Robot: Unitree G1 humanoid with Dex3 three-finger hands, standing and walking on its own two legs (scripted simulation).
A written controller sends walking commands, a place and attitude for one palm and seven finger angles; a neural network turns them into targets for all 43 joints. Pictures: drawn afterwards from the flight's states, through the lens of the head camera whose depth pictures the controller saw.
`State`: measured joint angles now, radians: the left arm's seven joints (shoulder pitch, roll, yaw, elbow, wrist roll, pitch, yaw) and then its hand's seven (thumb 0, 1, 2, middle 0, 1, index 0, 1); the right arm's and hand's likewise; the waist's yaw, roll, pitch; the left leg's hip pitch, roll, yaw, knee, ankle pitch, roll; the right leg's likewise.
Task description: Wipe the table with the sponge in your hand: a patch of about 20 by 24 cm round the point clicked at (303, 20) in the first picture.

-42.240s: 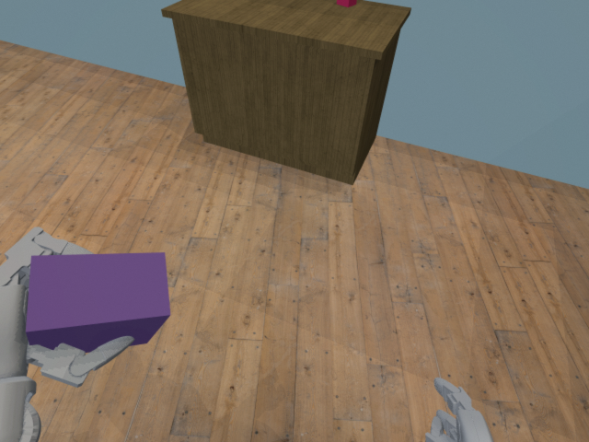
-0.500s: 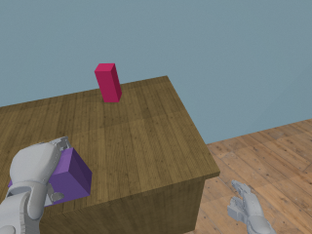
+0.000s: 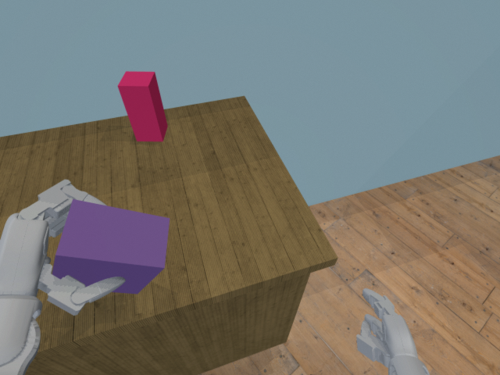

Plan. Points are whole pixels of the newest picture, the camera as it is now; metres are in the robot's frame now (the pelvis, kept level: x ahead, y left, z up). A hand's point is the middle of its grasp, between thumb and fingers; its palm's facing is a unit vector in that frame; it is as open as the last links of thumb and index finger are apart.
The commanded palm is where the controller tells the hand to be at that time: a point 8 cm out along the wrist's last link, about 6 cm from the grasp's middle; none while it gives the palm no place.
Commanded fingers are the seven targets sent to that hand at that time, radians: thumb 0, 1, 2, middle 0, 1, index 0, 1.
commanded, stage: step back with the hand held close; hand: left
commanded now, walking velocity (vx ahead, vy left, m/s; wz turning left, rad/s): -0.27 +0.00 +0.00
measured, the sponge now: (123, 254) +0.23 +0.20 +0.12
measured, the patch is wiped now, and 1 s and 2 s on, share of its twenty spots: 1.00 1.00 1.00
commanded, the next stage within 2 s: stop stepping back and stand still in 1.16 s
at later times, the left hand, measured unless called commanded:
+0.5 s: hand (29, 283) +0.16 +0.27 +0.16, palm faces +0.37 -0.81 -0.46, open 10.6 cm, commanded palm +0.11 +0.30 +0.19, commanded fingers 0.00 0.10 1.30 -1.20 -1.60 -1.20 -1.60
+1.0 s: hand (8, 354) +0.10 +0.24 +0.17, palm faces +0.32 -0.88 -0.36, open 10.6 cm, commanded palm +0.05 +0.30 +0.19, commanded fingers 0.00 0.10 1.30 -1.20 -1.60 -1.20 -1.60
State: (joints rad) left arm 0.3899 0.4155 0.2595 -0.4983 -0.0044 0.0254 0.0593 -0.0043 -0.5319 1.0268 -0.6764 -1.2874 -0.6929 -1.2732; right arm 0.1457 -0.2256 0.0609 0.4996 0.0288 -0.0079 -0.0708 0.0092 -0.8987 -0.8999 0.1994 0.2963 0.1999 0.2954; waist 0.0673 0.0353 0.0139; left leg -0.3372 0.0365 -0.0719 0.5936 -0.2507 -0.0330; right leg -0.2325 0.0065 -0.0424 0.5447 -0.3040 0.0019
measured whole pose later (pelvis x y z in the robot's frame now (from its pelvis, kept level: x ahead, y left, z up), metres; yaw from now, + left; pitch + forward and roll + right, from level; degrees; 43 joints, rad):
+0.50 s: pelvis -0.04 +0.02 -0.01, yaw +0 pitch +2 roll -3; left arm 0.51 0.42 0.38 -0.57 -0.05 -0.14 0.12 -0.01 -0.53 1.03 -0.68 -1.29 -0.69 -1.28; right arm 0.23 -0.21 0.02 0.57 0.02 -0.09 -0.07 0.01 -0.90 -0.90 0.20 0.30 0.20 0.30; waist 0.01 0.03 -0.02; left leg -0.53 0.02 -0.08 0.73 -0.28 0.00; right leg -0.41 0.00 -0.04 0.65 -0.28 0.03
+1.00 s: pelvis -0.11 +0.02 +0.00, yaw +0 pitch +1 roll -2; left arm 0.49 0.37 0.30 -0.59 -0.05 -0.16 0.11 -0.01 -0.54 1.03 -0.68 -1.29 -0.69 -1.28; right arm 0.20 -0.17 0.03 0.64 0.01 -0.06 -0.05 0.01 -0.90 -0.90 0.20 0.30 0.20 0.30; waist 0.01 -0.02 0.00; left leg -0.60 -0.01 -0.04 1.05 -0.44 -0.04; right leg -0.31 0.03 -0.02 0.57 -0.28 -0.02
